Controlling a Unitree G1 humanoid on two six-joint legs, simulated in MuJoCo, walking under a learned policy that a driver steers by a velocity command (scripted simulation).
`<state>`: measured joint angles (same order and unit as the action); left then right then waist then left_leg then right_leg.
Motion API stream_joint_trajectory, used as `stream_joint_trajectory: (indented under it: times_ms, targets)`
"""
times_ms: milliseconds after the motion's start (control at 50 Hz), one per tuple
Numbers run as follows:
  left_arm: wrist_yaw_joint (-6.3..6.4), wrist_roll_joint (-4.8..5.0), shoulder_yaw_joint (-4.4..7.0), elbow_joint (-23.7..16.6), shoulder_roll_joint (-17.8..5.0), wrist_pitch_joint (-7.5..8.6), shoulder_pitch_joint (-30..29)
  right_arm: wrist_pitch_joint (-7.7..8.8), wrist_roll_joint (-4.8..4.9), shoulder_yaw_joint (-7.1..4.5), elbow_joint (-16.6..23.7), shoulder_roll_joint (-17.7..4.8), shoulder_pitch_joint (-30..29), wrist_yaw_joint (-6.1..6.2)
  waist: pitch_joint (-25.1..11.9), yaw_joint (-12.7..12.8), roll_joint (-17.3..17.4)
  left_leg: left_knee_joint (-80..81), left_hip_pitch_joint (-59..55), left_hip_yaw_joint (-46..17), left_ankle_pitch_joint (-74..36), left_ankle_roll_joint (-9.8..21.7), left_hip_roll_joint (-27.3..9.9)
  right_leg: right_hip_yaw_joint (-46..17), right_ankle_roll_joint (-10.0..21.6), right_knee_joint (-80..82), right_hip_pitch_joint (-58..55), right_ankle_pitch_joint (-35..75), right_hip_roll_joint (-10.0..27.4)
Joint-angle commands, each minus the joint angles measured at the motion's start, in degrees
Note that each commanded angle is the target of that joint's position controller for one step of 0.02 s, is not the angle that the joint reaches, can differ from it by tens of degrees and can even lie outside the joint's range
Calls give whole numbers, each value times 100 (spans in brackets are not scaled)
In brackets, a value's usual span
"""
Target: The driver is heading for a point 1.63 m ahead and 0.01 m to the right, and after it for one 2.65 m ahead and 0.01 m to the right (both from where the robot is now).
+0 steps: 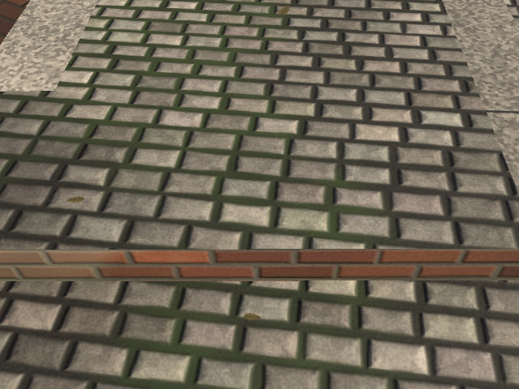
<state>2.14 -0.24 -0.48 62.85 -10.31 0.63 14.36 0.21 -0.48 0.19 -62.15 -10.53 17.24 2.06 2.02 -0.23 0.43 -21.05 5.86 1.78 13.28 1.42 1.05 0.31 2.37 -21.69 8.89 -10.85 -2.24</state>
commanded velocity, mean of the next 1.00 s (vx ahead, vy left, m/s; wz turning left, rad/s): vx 0.00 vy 0.00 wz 0.00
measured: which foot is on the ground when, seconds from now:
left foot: down 0.00-1.00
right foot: down 0.00-1.00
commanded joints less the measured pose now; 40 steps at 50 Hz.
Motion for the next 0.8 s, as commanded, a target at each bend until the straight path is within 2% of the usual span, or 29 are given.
stream_joint_trajectory:
  times_ms: [20,340,800]
  targets:
    - [21,-4,65,-35,-512,31,228,14,1,-44,-25,-389,364,24,131,-14,-46,314,180,-556,-548,127,-599,-740,142,401,65,852,753]
    - [27,-5,18,259,-296,3,521,18,-5,26,-354,-187,546,52,291,17,-39,312,396,-577,-328,120,-619,-721,131,474,175,396,683]
    - [32,-7,10,364,-105,8,790,55,-10,39,-464,5,808,67,342,31,-12,310,508,-600,-277,141,-619,-689,112,408,245,309,657]
Velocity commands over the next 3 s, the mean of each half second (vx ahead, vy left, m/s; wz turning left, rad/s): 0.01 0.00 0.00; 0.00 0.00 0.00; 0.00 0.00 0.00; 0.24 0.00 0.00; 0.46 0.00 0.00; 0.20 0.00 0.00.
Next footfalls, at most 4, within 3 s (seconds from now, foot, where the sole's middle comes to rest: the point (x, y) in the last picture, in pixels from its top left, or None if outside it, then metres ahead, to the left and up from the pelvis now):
1.90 right None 0.13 -0.12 -0.78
2.36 left None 0.48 0.03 -0.78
2.82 right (321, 345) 0.64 -0.13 -0.78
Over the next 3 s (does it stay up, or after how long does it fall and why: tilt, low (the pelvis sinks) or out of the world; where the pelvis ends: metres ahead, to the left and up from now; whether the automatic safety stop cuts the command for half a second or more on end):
stays up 0.55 -0.05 -0.01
